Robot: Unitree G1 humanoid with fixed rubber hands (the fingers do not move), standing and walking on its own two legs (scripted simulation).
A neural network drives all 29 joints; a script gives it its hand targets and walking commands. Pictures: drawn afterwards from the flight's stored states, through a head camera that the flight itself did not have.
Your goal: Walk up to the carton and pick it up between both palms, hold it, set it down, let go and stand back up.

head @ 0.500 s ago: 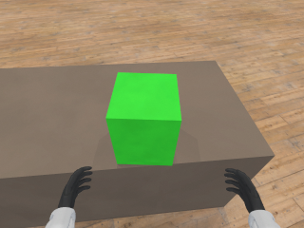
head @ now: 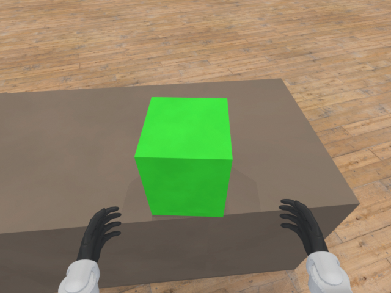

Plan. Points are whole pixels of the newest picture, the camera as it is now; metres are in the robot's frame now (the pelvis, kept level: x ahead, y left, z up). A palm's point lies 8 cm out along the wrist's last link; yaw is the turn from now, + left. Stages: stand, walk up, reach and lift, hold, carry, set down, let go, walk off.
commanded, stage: reach and lift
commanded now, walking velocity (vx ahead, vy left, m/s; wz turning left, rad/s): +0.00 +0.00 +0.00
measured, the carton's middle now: (188, 158) +0.44 +0.05 -0.01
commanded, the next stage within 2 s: none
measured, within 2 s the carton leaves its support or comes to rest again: neither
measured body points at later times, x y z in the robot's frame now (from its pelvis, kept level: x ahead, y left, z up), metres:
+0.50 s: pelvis +0.01 +0.00 +0.00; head +0.00 +0.00 +0.45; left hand +0.30 +0.22 +0.05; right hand +0.30 -0.19 +0.05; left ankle +0.03 +0.13 -0.74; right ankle -0.04 -0.12 -0.74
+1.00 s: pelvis +0.01 +0.00 +0.00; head +0.03 +0.00 +0.45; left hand +0.39 +0.21 +0.11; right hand +0.39 -0.18 +0.09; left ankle +0.03 +0.13 -0.74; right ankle -0.04 -0.12 -0.74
